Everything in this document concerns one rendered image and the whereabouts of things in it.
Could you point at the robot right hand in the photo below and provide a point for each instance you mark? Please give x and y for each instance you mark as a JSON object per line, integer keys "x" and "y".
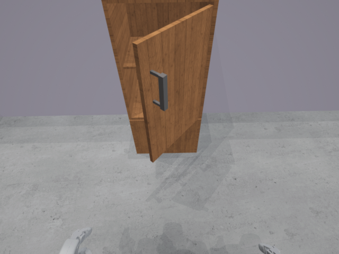
{"x": 267, "y": 249}

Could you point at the handle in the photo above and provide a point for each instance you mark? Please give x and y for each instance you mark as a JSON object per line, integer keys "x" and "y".
{"x": 163, "y": 93}

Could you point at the robot left hand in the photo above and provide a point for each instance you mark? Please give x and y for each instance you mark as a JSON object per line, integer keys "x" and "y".
{"x": 71, "y": 246}

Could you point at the cupboard door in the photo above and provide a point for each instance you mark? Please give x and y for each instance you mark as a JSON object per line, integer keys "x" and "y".
{"x": 180, "y": 51}

